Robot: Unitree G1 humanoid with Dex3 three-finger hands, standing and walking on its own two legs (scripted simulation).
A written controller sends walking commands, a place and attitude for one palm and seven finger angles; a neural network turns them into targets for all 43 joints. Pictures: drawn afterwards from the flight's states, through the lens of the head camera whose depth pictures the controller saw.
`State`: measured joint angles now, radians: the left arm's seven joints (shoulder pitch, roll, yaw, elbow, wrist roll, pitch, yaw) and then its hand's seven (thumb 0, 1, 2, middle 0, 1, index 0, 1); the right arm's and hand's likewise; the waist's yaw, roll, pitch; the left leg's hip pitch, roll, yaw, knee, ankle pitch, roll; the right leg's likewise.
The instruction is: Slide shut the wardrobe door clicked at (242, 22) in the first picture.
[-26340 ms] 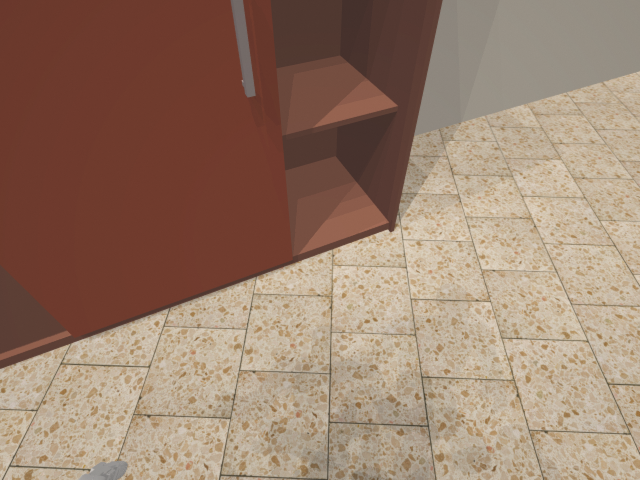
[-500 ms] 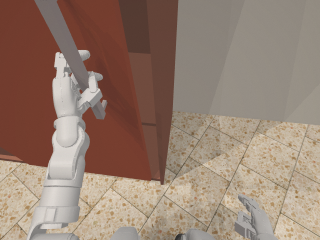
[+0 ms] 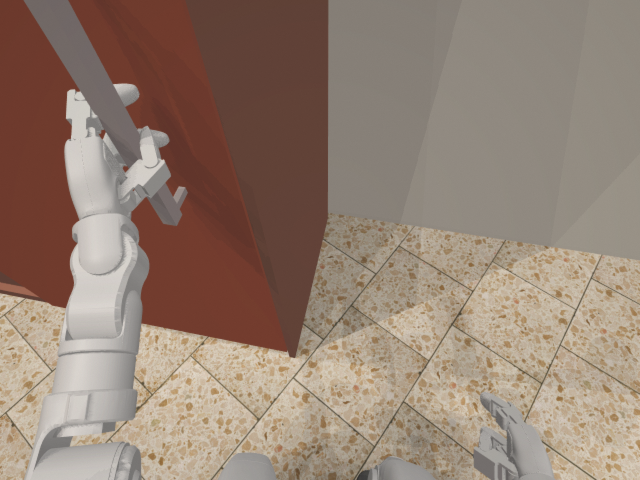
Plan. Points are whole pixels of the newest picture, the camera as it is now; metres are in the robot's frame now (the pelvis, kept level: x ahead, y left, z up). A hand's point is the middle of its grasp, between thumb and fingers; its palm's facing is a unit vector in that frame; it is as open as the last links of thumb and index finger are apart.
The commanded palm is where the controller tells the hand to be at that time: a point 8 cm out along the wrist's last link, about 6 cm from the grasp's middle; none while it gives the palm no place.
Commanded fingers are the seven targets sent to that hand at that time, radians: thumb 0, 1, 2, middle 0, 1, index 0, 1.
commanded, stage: step sideways, sliding the door along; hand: left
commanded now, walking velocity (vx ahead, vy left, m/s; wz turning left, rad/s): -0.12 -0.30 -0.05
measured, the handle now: (131, 122) +0.41 +0.28 +0.18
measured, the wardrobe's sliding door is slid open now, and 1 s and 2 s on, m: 0.00 0.00 0.00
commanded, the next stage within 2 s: stop walking and hold the door there in 0.30 s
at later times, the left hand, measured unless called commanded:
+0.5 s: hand (156, 166) +0.38 +0.25 +0.15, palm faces +0.56 -0.79 -0.25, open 7.0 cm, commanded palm +0.33 +0.26 +0.16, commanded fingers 0.00 0.90 0.90 -0.45 -1.40 -0.45 -1.40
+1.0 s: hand (149, 167) +0.37 +0.25 +0.16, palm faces +0.45 -0.87 -0.22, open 6.7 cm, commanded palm +0.32 +0.27 +0.16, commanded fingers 0.00 0.90 0.90 -0.45 -1.40 -0.45 -1.40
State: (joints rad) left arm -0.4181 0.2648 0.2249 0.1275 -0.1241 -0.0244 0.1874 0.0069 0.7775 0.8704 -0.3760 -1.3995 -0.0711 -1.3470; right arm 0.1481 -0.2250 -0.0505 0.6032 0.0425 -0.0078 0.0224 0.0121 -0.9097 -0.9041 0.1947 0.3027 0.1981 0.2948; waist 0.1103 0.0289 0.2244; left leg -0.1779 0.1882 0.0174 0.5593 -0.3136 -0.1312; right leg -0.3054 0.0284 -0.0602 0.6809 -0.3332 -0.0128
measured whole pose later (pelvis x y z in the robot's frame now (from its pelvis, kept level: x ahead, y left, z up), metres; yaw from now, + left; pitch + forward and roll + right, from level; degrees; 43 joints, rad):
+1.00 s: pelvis +0.02 -0.01 +0.01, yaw -6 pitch -2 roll +0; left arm -0.13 0.39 0.36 0.22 -0.07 -0.07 0.19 -0.04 0.70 0.78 -0.41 -1.38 -0.16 -1.34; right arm 0.24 -0.25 0.00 0.66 0.05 -0.03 -0.08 0.01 -0.91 -0.90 0.20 0.30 0.20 0.30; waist 0.00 0.02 0.02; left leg -0.17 0.07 0.11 0.48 -0.27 -0.02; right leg -0.26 0.03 0.05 0.47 -0.17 -0.01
